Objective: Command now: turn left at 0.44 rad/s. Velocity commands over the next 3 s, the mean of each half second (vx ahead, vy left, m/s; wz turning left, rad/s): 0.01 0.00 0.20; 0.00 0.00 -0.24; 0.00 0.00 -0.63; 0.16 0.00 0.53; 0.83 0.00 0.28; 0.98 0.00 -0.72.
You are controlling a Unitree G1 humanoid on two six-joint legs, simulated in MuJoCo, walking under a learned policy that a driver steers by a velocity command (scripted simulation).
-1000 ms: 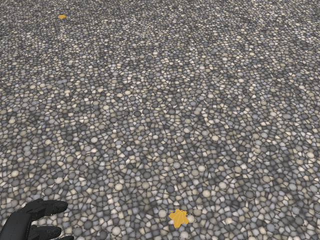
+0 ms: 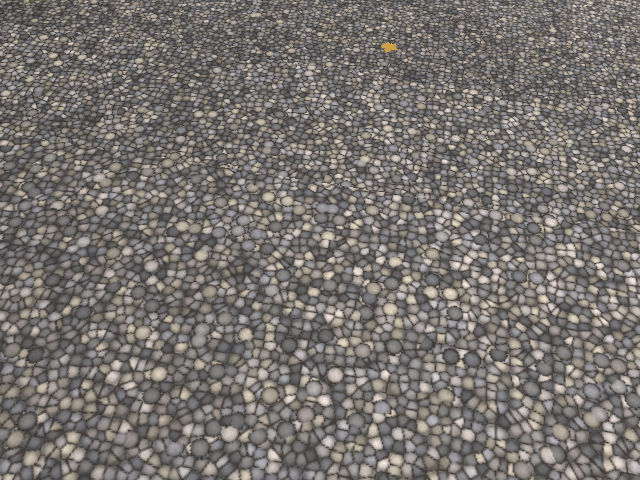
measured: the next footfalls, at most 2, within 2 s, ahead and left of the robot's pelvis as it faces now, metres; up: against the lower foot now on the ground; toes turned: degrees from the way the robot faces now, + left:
right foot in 0.12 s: +0.06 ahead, -0.13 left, +0.00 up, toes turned +6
left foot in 0.44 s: +0.00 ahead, +0.08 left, +0.00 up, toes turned -1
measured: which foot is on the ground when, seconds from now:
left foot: down 0.00-0.12, up 0.14-0.42, down 0.44-1.00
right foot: up 0.00-0.10, down 0.12-0.82, up 0.84-1.00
